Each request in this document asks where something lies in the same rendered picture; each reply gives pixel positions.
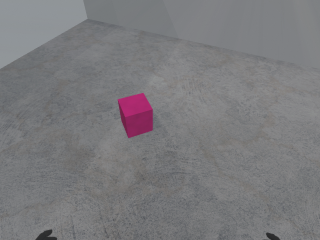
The left robot hand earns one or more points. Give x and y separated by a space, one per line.
45 234

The carton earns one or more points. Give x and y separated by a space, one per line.
136 114

